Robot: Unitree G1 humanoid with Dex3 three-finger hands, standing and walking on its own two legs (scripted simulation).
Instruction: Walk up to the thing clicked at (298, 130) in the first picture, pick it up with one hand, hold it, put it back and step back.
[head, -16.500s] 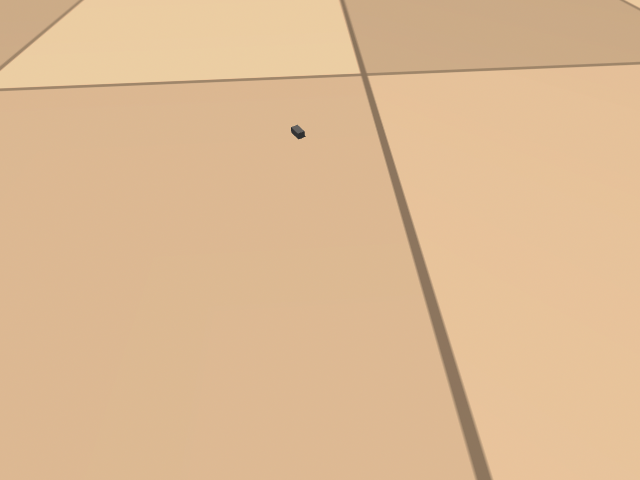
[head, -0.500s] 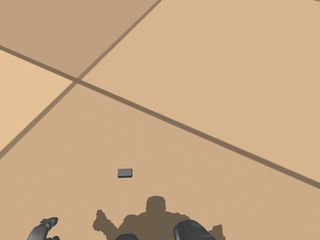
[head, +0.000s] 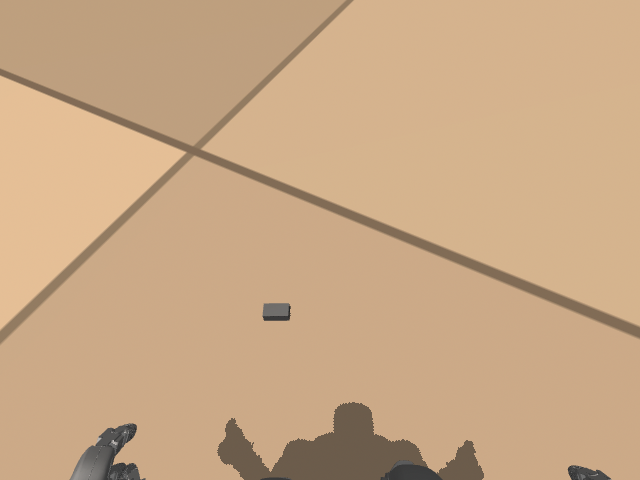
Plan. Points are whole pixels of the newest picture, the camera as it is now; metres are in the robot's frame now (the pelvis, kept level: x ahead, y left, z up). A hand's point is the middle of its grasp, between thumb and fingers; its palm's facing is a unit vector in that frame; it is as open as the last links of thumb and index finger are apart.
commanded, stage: walk up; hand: left
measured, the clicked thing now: (276, 312) +0.65 +0.20 -0.73
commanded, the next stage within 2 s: stand in 1.24 s
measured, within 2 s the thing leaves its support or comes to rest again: neither
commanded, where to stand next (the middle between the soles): +0.26 -0.03 m, yaw +0 degrees
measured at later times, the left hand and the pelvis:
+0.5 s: hand out of the picture -0.07 +0.23 -0.13, palm faces -0.02 -0.92 -0.40, open 7.4 cm; pelvis -0.11 -0.03 +0.01, yaw -3 degrees
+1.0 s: hand out of the picture -0.02 +0.25 -0.13, palm faces +0.04 -0.93 -0.36, open 7.4 cm; pelvis -0.11 -0.02 +0.02, yaw +0 degrees
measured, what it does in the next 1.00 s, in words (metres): walks backwards: left foot, then right foot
